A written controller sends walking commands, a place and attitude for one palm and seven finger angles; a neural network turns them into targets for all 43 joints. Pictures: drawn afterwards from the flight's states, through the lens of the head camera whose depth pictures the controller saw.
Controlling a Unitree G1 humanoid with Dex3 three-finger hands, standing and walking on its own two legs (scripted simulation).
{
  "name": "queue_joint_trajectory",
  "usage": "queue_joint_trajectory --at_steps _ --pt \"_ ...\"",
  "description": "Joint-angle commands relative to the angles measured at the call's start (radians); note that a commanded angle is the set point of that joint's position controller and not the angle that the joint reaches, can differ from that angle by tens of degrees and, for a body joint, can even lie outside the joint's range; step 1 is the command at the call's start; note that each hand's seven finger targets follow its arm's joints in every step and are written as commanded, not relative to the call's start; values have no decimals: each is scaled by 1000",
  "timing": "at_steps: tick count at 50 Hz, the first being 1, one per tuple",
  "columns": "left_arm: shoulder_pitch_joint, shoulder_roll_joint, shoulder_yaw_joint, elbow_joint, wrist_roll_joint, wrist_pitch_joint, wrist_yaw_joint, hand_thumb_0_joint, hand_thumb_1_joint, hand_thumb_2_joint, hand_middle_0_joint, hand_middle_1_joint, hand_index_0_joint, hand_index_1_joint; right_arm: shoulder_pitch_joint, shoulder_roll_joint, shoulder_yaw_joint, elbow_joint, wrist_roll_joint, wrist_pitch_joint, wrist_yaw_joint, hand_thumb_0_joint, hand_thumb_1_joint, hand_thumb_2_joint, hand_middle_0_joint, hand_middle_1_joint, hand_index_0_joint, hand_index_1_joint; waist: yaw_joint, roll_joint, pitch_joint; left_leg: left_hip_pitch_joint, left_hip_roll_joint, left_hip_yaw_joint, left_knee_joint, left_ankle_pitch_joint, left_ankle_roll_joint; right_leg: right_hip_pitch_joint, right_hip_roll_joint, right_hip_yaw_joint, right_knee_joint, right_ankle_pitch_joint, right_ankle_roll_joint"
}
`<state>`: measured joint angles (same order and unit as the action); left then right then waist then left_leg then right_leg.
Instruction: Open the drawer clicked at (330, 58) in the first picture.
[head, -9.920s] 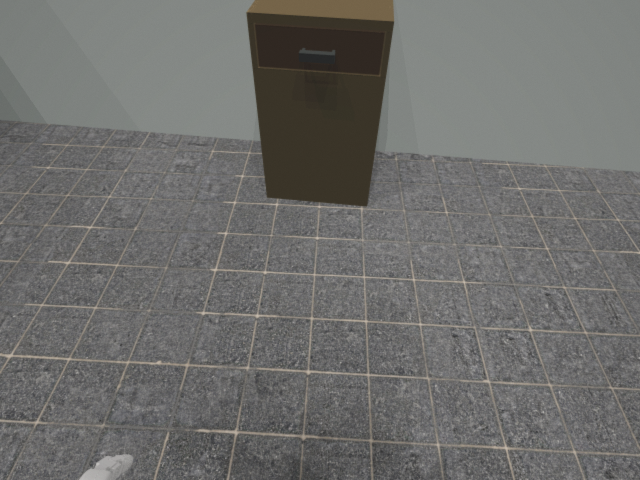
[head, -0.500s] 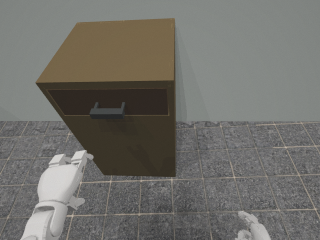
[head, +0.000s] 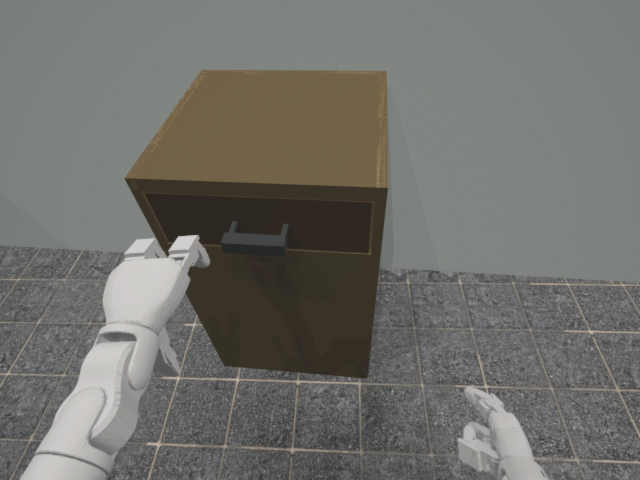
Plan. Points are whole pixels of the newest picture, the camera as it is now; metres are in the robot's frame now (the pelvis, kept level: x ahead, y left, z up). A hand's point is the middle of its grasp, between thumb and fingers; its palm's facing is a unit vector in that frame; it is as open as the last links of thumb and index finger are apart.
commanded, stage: raise the hand with hooked fingers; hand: left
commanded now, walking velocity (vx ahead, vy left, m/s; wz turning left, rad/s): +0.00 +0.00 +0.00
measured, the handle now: (257, 235) +0.54 +0.20 -0.06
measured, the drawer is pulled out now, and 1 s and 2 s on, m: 0.00 0.00 0.00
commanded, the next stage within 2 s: move the hooked fingers above the handle in 0.52 s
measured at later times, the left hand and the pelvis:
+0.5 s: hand (168, 300) +0.29 +0.23 +0.08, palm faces +0.07 -0.08 -0.99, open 13.8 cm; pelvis -0.01 +0.00 +0.01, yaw +0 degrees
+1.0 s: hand (193, 277) +0.34 +0.22 +0.06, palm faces +0.00 -0.05 -1.00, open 13.9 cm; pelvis -0.01 -0.02 +0.00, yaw +1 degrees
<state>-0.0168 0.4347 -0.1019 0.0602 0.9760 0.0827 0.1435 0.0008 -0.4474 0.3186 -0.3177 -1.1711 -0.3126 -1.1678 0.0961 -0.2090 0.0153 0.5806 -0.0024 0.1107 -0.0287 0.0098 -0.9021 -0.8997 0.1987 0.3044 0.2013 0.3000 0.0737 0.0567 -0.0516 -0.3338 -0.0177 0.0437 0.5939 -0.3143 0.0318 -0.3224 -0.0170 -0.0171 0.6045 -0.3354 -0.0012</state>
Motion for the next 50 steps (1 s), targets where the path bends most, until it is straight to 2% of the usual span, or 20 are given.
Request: queue_joint_trajectory --at_steps 1,3,6,10,12,15,19,20,24,25,29,31,34,36,40,43,44,47,49,50 --pt "-327 223 158 -188 3 -16 9 0 -500 300 -300 -1200 -300 -1200 -77 -124 -42 -127 -4 -30 -8 0 -900 -900 200 300 200 300 -1 17 -207 164 0 -52 -105 369 -10 83 39 -11 -92 274 -46" --pt "-359 218 146 -204 -6 -25 -4 0 -500 300 -300 -1200 -300 -1200 -73 -126 -44 -124 -3 -30 -6 0 -900 -900 200 300 200 300 -6 28 -235 190 2 -57 -105 410 -12 93 40 -11 -98 296 -45" --pt "-396 208 127 -175 -25 -34 -32 0 -500 300 -300 -1200 -300 -1200 -62 -132 -45 -114 0 -29 -4 0 -900 -900 200 300 200 300 -19 5 -208 191 6 -64 -121 407 -15 87 42 -20 -118 284 -44" --pt "-285 184 119 -113 -38 -40 -74 0 -500 300 -300 -1200 -300 -1200 -49 -141 -49 -115 3 -23 7 0 -900 -900 200 300 200 300 -5 -37 -190 163 5 -53 -133 394 -13 107 42 -20 -131 286 -43" --pt "-286 206 138 -148 -41 -57 -78 0 -500 300 -300 -1200 -300 -1200 -52 -146 -51 -124 0 -20 10 0 -900 -900 200 300 200 300 4 -40 -198 156 3 -55 -139 391 -12 121 40 -17 -132 291 -43" --pt "-301 230 167 -198 -38 -96 -62 0 -500 300 -300 -1200 -300 -1200 -55 -146 -54 -128 -3 -26 10 0 -900 -900 200 300 200 300 11 -23 -222 165 2 -55 -140 385 -8 127 38 -13 -133 284 -44" --pt "-321 275 230 -256 -30 -147 6 0 -500 300 -300 -1200 -300 -1200 -50 -146 -64 -116 -8 -38 8 0 -900 -900 200 300 200 300 18 23 -256 177 0 -63 -130 410 -12 122 43 -7 -124 292 -48" --pt "-328 263 223 -256 -27 -150 26 0 -500 300 -300 -1200 -300 -1200 -49 -141 -65 -111 -7 -41 9 0 -900 -900 200 300 200 300 15 32 -253 178 -2 -59 -126 402 -12 111 39 -7 -122 289 -48" --pt "-319 238 213 -177 -23 -118 67 0 -500 300 -300 -1200 -300 -1200 -48 -144 -74 -95 6 -41 12 0 -900 -900 200 300 200 300 7 0 -222 145 -5 -48 -133 340 -13 87 45 -10 -127 251 -47" --pt "-317 221 189 -153 -19 -100 68 0 -500 300 -300 -1200 -300 -1200 -50 -142 -72 -92 8 -38 13 0 -900 -900 200 300 200 300 4 1 -210 138 -6 -42 -138 312 -12 80 41 -11 -128 230 -46" --pt "-305 188 134 -114 -31 -43 35 0 -500 300 -300 -1200 -300 -1200 -66 -148 -68 -99 20 -35 9 0 -900 -900 200 300 200 300 -7 -46 -196 122 -12 -31 -150 256 -3 100 40 1 -150 207 -39" --pt "-308 196 122 -130 -36 -37 11 0 -500 300 -300 -1200 -300 -1200 -70 -147 -64 -106 16 -35 3 0 -900 -900 200 300 200 300 -2 -65 -206 124 -16 -26 -155 248 5 126 32 9 -158 213 -35" --pt "-406 226 132 -63 -25 -50 -13 0 -500 300 -300 -1200 -300 -1200 -64 -152 -56 -92 14 -35 -12 0 -900 -900 200 300 200 300 -25 -113 -149 97 -19 -19 -149 204 10 90 32 11 -174 186 -29" --pt "-473 242 136 -14 -17 -78 -15 0 -500 300 -300 -1200 -300 -1200 -56 -147 -52 -81 13 -38 -23 0 -900 -900 200 300 200 300 -30 -105 -130 83 -25 -13 -144 160 13 67 28 19 -179 142 -27" --pt "-563 289 179 28 -2 -140 7 0 -500 300 -300 -1200 -300 -1200 -32 -139 -57 -70 10 -49 -34 0 -900 -900 200 300 200 300 -20 -28 -204 87 -35 -14 -118 181 13 83 24 31 -158 169 -30" --pt "-599 261 164 75 1 -167 31 0 -500 300 -300 -1200 -300 -1200 -10 -137 -66 -59 11 -54 -34 0 -900 -900 200 300 200 300 -27 -2 -235 78 -37 -12 -93 226 12 72 27 27 -130 231 -34" --pt "-591 265 177 96 1 -167 36 0 -500 300 -300 -1200 -300 -1200 0 -139 -73 -59 12 -55 -32 0 -900 -900 200 300 200 300 -26 -13 -246 73 -37 -13 -86 231 12 73 32 25 -127 236 -33" --pt "-607 219 134 156 -1 -156 45 0 -500 300 -300 -1200 -300 -1200 18 -144 -79 -53 14 -52 -28 0 -900 -900 200 300 200 300 -40 -45 -253 53 -34 -9 -68 251 13 55 30 20 -107 280 -31" --pt "-581 247 165 195 5 -146 46 0 -500 300 -300 -1200 -300 -1200 29 -153 -87 -51 14 -47 -24 0 -900 -900 200 300 200 300 -30 -63 -283 35 -35 -9 -59 280 13 79 34 24 -93 321 -32" --pt "-578 212 127 199 5 -140 42 0 -500 300 -300 -1200 -300 -1200 35 -152 -86 -58 15 -43 -20 0 -900 -900 200 300 200 300 -34 -66 -286 32 -36 -9 -56 285 13 73 32 19 -85 329 -31"
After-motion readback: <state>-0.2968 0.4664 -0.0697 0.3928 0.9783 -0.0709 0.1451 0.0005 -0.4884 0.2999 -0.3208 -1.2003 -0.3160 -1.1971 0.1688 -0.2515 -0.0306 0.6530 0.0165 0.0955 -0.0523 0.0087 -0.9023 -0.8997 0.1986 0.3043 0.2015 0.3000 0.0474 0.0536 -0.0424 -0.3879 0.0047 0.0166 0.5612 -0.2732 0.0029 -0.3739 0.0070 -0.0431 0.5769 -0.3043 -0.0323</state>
